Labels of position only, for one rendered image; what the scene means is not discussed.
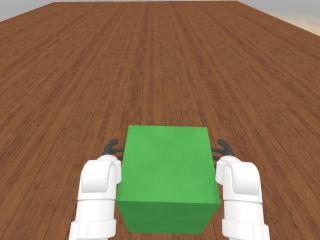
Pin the carton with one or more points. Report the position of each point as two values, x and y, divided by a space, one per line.
168 180

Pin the right robot forearm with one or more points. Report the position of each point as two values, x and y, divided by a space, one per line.
242 195

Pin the left robot hand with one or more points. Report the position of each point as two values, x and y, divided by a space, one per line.
109 151

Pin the left robot forearm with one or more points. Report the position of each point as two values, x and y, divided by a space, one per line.
95 207

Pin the right robot hand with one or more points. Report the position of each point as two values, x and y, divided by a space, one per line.
227 151

